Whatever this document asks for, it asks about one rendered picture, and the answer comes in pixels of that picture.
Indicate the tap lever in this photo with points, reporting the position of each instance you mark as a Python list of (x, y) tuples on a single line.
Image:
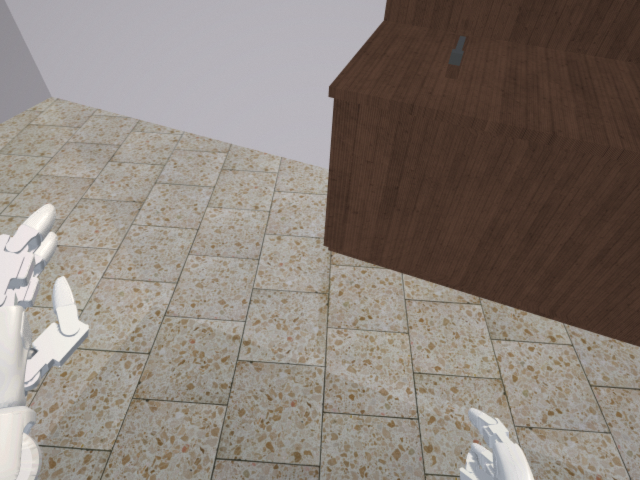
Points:
[(456, 54)]

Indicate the right robot hand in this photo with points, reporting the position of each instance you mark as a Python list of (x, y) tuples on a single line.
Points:
[(507, 460)]

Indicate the robot left forearm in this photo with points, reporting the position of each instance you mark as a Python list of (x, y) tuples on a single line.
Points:
[(20, 455)]

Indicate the counter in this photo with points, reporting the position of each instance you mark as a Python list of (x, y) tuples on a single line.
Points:
[(514, 177)]

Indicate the left robot hand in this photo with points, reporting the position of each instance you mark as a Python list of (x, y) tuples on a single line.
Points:
[(22, 259)]

